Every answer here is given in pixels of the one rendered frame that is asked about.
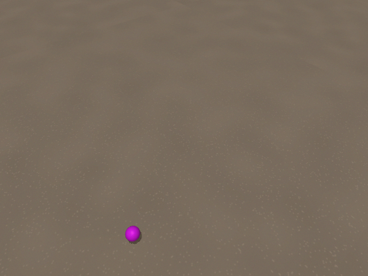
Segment ball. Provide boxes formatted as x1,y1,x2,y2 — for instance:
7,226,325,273
125,226,140,242

